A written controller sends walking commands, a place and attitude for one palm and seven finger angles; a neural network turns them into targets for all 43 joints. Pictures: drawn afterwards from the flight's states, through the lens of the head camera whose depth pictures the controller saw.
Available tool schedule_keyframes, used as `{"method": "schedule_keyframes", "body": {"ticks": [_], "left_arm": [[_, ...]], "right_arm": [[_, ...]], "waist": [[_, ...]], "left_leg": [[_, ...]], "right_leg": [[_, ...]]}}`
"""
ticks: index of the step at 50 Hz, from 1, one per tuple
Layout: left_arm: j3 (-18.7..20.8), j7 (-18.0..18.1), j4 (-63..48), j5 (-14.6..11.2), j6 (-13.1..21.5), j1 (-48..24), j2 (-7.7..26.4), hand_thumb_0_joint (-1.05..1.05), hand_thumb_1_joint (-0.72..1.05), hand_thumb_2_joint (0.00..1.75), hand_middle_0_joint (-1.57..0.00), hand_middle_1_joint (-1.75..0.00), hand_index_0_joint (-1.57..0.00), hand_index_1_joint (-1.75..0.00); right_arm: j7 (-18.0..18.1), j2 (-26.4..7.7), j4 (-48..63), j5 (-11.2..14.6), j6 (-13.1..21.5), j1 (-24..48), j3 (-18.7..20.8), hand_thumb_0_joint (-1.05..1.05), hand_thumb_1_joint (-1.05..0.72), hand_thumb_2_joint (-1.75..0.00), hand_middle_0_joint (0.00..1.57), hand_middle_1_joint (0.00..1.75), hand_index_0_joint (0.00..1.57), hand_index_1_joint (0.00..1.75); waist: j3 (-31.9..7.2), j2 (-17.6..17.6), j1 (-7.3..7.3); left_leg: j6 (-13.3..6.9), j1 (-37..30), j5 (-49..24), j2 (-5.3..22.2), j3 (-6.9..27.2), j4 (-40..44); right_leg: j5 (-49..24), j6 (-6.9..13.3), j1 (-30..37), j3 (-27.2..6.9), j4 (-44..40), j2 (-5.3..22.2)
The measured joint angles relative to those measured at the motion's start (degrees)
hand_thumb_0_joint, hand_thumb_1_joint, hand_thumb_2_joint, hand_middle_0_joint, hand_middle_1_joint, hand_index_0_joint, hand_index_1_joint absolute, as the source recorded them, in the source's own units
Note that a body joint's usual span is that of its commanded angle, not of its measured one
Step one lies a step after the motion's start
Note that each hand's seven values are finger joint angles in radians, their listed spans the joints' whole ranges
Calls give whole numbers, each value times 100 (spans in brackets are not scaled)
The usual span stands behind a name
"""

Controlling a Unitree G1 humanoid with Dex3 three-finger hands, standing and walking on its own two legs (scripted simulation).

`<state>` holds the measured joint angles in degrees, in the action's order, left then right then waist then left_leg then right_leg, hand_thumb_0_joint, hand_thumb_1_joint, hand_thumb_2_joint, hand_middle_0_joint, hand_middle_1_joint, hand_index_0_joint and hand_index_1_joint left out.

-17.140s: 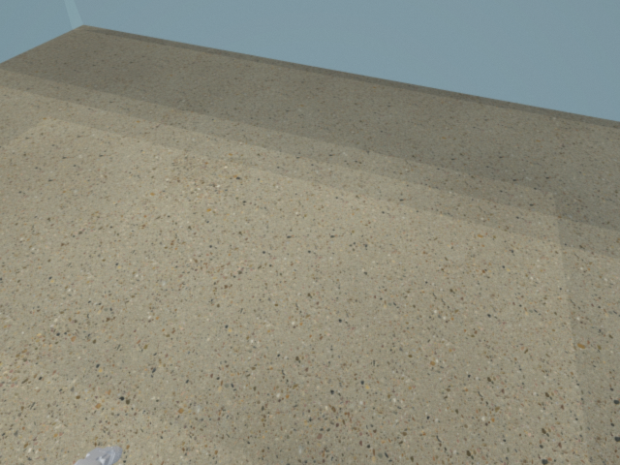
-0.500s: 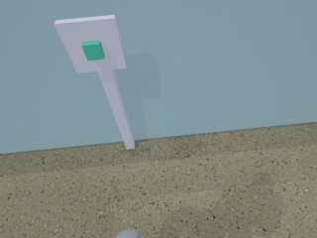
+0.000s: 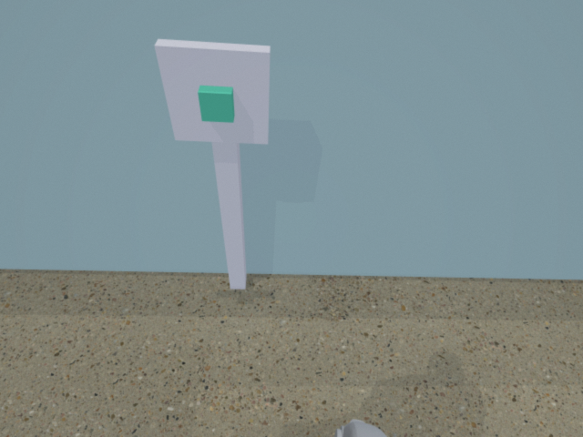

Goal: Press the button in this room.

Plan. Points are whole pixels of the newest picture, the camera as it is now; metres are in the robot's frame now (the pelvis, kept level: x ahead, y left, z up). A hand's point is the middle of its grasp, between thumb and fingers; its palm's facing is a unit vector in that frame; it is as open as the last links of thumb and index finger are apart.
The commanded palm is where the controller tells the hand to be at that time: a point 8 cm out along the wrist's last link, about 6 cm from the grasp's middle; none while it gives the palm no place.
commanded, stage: take the last steps up to it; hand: left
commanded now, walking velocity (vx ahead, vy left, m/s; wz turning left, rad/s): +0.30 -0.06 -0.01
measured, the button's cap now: (217, 103) +0.71 +0.20 +0.07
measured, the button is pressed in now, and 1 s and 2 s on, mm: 0 0 0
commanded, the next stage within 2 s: come to a stop and stand still in 0.46 s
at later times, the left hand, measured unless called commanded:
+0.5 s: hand (213, 420) +0.18 +0.13 -0.17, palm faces +0.05 -0.98 -0.20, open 7.2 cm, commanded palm none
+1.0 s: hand (206, 380) +0.24 +0.15 -0.18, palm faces +0.03 -0.97 -0.24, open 7.4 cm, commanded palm none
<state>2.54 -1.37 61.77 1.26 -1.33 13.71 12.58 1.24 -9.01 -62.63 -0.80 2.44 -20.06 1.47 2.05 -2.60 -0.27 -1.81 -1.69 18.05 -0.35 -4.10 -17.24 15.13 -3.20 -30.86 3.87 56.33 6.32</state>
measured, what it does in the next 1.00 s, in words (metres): walks ahead: right foot, then left foot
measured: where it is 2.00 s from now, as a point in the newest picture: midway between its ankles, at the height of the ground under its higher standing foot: outside the picture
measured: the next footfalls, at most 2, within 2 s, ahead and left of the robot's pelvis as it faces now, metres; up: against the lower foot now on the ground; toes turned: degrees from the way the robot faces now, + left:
right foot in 0.18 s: +0.19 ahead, -0.15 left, +0.00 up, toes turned -9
left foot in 0.62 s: +0.30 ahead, +0.08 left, +0.00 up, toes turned +9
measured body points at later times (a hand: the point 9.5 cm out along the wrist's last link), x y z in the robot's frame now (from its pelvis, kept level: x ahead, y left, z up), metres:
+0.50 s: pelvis +0.16 -0.06 +0.00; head +0.17 -0.06 +0.45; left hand +0.18 +0.18 -0.16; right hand +0.20 -0.29 -0.16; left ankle +0.22 +0.08 -0.70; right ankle +0.15 -0.15 -0.74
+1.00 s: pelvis +0.19 -0.05 -0.01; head +0.22 -0.04 +0.44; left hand +0.24 +0.20 -0.16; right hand +0.27 -0.29 -0.15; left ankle +0.26 +0.07 -0.74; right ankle +0.18 -0.19 -0.70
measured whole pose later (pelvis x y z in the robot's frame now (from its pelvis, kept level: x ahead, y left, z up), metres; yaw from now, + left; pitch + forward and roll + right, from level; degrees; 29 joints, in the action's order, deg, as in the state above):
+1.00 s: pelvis +0.19 -0.05 -0.01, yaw -1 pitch -1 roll +0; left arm 3.9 1.4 59.1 1.1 -2.9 11.5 12.5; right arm 1.4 -9.2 -59.7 -1.1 -0.9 -6.7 3.4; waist 4.3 -1.0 -0.2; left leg -0.8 17.8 8.8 5.0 -8.7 -27.6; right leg 25.7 -3.1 -22.5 1.9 52.2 3.8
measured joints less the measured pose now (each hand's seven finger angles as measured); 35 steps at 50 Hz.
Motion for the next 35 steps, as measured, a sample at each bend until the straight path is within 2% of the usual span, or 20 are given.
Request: {"method": "schedule_keyframes", "body": {"ticks": [4, 8, 10, 13, 14, 16, 19, 22, 26, 30, 31, 33, 35], "left_arm": [[-12, -32, -112, -20, 10, -378, -58, 1, 91, 90, -19, -30, -20, -30], [-8, -54, -268, -35, 122, -716, -109, 1, 91, 90, -19, -30, -20, -30], [-1, -33, -356, -12, 318, -820, -112, 1, 91, 90, -19, -30, -20, -30], [-9, 43, -406, -59, 498, -829, -170, 0, 91, 90, -20, -30, -20, -30], [-18, 69, -395, -68, 492, -780, -201, 0, 91, 90, -20, -30, -20, -30], [-36, 129, -324, -63, 462, -633, -274, 0, 91, 90, -20, -30, -20, -30], [-3, 238, -170, -60, 454, -358, -318, 0, 93, 90, -20, -30, -20, -30], [-28, 226, -17, -37, 443, -104, -278, 0, 94, 90, -20, -30, -20, -30], [-54, 188, 163, -9, 447, 176, -297, 0, 93, 90, -20, -30, -20, -30], [-55, 189, 313, -16, 414, 434, -321, 0, 92, 90, -20, -30, -20, -30], [-66, 205, 350, -27, 389, 508, -341, 0, 92, 90, -20, -30, -20, -30], [-92, 260, 444, -61, 295, 536, -305, 0, 92, 90, -20, -30, -20, -30], [-138, 312, 497, -82, 177, 528, -307, 0, 92, 90, -20, -30, -20, -30]], "right_arm": [[8, 38, -184, -40, -6, -315, 18, 0, -92, -90, 21, 30, 21, 29], [1, 37, -377, -59, -49, -568, 36, 1, -91, -90, 21, 30, 20, 29], [-32, 56, -490, -18, -89, -652, 47, 1, -91, -90, 21, 30, 20, 29], [-70, 57, -520, 63, -220, -470, 72, 1, -91, -90, 21, 30, 20, 29], [-82, 40, -482, 56, -247, -376, 98, 1, -91, -90, 21, 30, 20, 29], [-102, -12, -345, 13, -270, -153, 132, 1, -91, -90, 20, 30, 20, 29], [-122, -63, -75, -26, -260, 196, 155, 1, -91, -90, 20, 30, 20, 29], [-151, -70, 149, -31, -240, 504, 160, 1, -91, -90, 20, 30, 20, 29], [-172, -114, 265, -24, -206, 841, 176, 1, -93, -90, 20, 30, 20, 29], [-189, -112, 284, -13, -129, 1042, 120, 1, -93, -90, 20, 30, 20, 29], [-178, -120, 285, -11, -77, 1064, 88, 1, -93, -90, 20, 30, 20, 29], [-116, 0, 222, -7, -16, 1171, 20, 1, -92, -90, 20, 30, 20, 29], [-44, 112, 188, 14, -28, 1278, -71, 1, -92, -90, 20, 30, 20, 29]], "waist": [[118, 70, 173], [214, 240, 346], [267, 315, 328], [339, 359, 288], [324, 372, 265], [261, 402, 237], [132, 421, 224], [25, 421, 176], [-22, 380, 29], [-25, 286, -140], [-32, 298, -170], [32, 63, -223], [74, -65, -278]], "left_leg": [[104, -209, 224, 42, -54, -16], [286, -299, 688, 201, -72, -393], [302, 18, 1073, 350, -37, -1398], [145, 1221, 1175, 330, 279, -4151], [113, 1594, 983, 341, 296, -4729], [125, 2212, 537, 439, 243, -5166], [238, 2808, 130, 605, 160, -4772], [338, 3052, -134, 702, 76, -4031], [394, 2906, -252, 689, -47, -2931], [379, 2351, -519, 569, -184, -1838], [337, 2127, -893, 554, -196, -1479], [63, 1995, -702, 404, -316, -1512], [-64, 1864, -491, 331, -454, -1467]], "right_leg": [[-69, 81, 53, 107, -846, -12], [-94, 281, 476, 263, -1834, -180], [-615, 443, 730, 355, -2133, -285], [-146, 621, 876, 467, -1852, -335], [-71, 636, 1008, 489, -1965, -360], [-131, 598, 1284, 521, -2313, -409], [-238, 611, 1646, 558, -2818, -484], [-251, 604, 1924, 585, -3139, -543], [-126, 533, 2217, 598, -3298, -577], [202, 386, 2414, 612, -3111, -550], [337, 334, 2419, 609, -2958, -557], [597, 239, 2377, 487, -2607, -381], [1123, 134, 2189, 270, -2126, -306]]}}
